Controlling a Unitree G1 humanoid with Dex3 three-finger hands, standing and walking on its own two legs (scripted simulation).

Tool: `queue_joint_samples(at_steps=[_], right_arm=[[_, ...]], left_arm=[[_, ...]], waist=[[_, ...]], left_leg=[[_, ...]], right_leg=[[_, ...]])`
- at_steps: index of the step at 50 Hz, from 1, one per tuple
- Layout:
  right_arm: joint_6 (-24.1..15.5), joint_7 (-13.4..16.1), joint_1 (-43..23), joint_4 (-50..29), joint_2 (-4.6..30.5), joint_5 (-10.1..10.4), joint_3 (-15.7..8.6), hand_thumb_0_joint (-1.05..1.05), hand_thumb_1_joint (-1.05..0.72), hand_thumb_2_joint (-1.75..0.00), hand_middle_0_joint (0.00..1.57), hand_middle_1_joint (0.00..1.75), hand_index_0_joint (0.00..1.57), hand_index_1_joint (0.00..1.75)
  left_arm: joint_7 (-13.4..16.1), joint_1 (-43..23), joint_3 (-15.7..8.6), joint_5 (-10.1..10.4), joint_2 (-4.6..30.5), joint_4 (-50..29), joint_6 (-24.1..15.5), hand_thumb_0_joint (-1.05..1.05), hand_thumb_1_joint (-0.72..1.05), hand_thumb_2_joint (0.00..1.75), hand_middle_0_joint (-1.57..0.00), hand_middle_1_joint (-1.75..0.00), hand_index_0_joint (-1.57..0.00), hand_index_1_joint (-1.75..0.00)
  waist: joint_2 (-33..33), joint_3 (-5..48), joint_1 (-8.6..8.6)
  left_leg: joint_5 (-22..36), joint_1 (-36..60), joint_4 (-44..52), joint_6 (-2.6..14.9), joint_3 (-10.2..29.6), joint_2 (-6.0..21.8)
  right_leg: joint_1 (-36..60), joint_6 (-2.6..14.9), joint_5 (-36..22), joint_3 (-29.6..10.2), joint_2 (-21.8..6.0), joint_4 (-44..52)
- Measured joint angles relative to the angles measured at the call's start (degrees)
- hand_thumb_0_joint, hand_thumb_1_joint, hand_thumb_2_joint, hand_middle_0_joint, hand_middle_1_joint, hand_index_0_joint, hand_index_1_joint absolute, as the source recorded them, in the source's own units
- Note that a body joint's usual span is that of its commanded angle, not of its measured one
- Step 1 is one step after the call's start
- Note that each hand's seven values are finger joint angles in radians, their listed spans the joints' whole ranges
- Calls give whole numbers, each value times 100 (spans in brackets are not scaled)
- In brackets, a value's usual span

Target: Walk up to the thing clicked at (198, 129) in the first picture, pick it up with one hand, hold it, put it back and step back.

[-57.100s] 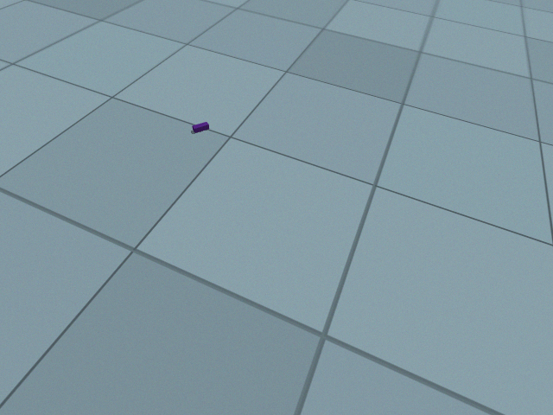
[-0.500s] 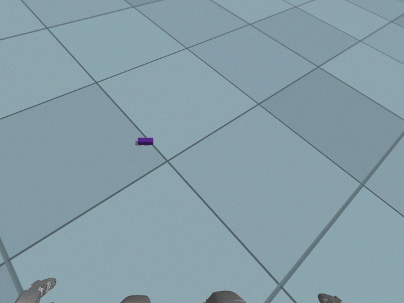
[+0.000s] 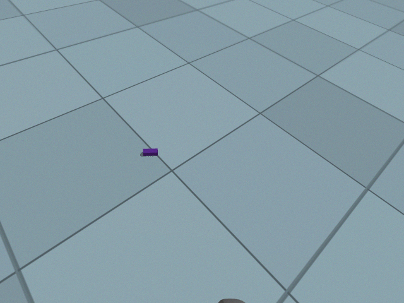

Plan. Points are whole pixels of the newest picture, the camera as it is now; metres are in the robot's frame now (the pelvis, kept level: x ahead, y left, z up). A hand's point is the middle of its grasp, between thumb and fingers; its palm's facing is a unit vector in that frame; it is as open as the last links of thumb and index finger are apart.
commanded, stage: step back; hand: left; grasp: from above
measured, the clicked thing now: (150, 152) +1.04 +0.24 -0.75
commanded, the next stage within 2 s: stand in 0.46 s
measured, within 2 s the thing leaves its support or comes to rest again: neither
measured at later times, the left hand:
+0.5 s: hand (76, 298) +0.16 +0.24 -0.15, palm faces +0.07 -0.94 -0.33, open 7.3 cm
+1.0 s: hand out of the picture +0.12 +0.25 -0.14, palm faces +0.01 -0.94 -0.34, open 7.3 cm
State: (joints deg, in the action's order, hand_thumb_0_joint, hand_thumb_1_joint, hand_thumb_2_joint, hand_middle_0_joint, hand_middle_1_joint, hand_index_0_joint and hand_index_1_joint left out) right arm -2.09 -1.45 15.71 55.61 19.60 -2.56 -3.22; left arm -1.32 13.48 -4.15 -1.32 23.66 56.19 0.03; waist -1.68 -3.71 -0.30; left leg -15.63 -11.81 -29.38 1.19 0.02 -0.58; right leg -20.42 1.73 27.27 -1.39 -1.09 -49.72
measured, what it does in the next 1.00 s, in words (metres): steps on the spot: right foot, then left foot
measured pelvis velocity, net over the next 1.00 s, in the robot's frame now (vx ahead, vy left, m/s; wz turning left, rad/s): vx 0.05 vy -0.01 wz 0.03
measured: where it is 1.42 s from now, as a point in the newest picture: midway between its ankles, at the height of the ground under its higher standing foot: outside the picture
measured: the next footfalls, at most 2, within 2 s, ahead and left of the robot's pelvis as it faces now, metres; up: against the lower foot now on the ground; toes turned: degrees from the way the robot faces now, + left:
right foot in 0.14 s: +0.11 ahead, -0.14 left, +0.00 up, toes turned -2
left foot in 0.42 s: +0.08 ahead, +0.12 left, +0.00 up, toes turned +3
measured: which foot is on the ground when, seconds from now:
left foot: down 0.00-0.18, up 0.20-0.40, down 0.42-1.00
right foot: up 0.00-0.12, down 0.14-1.00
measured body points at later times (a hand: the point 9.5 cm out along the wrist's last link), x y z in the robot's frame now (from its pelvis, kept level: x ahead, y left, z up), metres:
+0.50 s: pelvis +0.05 -0.01 -0.01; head +0.06 -0.01 +0.44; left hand +0.15 +0.29 -0.13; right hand +0.12 -0.32 -0.14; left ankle +0.04 +0.12 -0.74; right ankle +0.07 -0.14 -0.73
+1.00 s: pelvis +0.05 -0.01 +0.01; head +0.06 -0.01 +0.46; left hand +0.12 +0.30 -0.12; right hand +0.17 -0.30 -0.12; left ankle +0.04 +0.12 -0.73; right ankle +0.07 -0.14 -0.73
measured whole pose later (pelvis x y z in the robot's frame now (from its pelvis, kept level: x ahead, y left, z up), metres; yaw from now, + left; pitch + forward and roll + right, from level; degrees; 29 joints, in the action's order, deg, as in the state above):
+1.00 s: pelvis +0.05 -0.01 +0.01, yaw +2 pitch -2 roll +0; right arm -0.8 -0.7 2.7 63.8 19.7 -0.6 -0.3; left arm -0.7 5.0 0.3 -0.5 20.1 65.6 -1.3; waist 0.1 -3.4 0.8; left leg -11.2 -4.7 -18.3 -0.9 -0.6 0.9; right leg -7.3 -1.3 9.4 3.0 -2.6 -19.1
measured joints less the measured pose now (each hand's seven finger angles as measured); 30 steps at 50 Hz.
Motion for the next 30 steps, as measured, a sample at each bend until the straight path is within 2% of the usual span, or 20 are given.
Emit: queue_joint_samples(at_steps=[5,6,7,8,10,12,14,19,22,24,26,30], right_arm=[[24,41,63,-12,99,33,7,0,-90,-90,21,30,20,30],[63,54,53,-8,137,56,14,0,-90,-90,21,30,20,30],[109,73,28,1,177,89,22,0,-90,-90,21,30,20,30],[157,103,-17,25,226,130,25,0,-90,-90,21,30,20,30],[248,178,-95,70,255,192,39,0,-90,-90,21,30,20,30],[287,209,-164,107,230,198,62,1,-91,-90,21,30,20,30],[272,202,-240,130,242,195,89,0,-91,-90,21,30,20,30],[197,192,-418,210,263,160,112,0,-91,-90,20,30,20,30],[141,200,-519,315,203,116,97,0,-91,-90,20,30,20,30],[127,194,-580,400,84,86,118,0,-91,-90,20,30,20,30],[106,146,-619,468,39,96,176,0,-91,-90,21,30,20,30],[88,107,-795,581,-52,158,247,0,-91,-90,21,30,20,30]], left_arm=[[-16,-183,-28,27,12,-54,-59,0,91,90,-20,-30,-21,-30],[-6,-225,-27,32,-5,-51,-84,0,91,90,-20,-30,-21,-30],[14,-273,-28,33,-33,-43,-115,0,91,90,-20,-30,-21,-30],[43,-342,-28,25,-102,-21,-142,0,91,90,-20,-30,-21,-30],[75,-434,15,-3,-244,-14,-177,0,91,90,-20,-30,-21,-30],[63,-507,82,-20,-341,-21,-165,0,91,90,-20,-30,-21,-30],[58,-579,134,-16,-449,-31,-162,0,91,90,-20,-30,-21,-30],[57,-781,200,-9,-572,-39,-200,0,91,90,-21,-30,-21,-30],[72,-910,188,41,-514,-6,-150,0,90,90,-21,-30,-21,-30],[100,-931,178,118,-433,54,-86,0,91,90,-21,-30,-21,-30],[107,-907,212,185,-404,163,-43,0,91,90,-20,-30,-21,-30],[73,-859,266,155,-331,449,-70,0,91,90,-20,-30,-21,-30]], waist=[[25,-89,-95],[48,-95,-99],[90,-111,-93],[212,-153,-98],[368,-136,-111],[317,-65,-35],[309,-25,-4],[331,-18,41],[234,-93,22],[40,-112,75],[55,-65,95],[21,-33,85]], left_leg=[[-133,88,-75,-149,33,92],[-228,57,-208,-187,39,114],[-354,12,-398,-231,53,152],[-488,-33,-613,-267,115,241],[-810,-214,-1077,-191,378,247],[-1314,-383,-1535,-157,396,98],[-1427,-481,-1742,-118,376,35],[-1078,-439,-1224,-124,213,136],[-204,-184,-460,-182,66,121],[-184,-66,-335,-201,-46,35],[-208,9,-230,-198,-54,111],[-87,225,121,-201,-56,166]], right_leg=[[53,-39,-405,168,-97,916],[168,-36,-667,208,-89,1286],[282,-53,-1164,238,-55,1587],[337,-81,-1426,307,24,1623],[362,-78,-1295,434,90,1518],[353,-46,-1168,398,9,1448],[393,-51,-1143,394,-60,1491],[399,-117,-1085,460,-142,1493],[367,-196,-942,494,-235,1286],[398,-247,-931,381,-319,1288],[553,-274,-1065,389,-237,1597],[839,-286,-1293,408,-169,2113]])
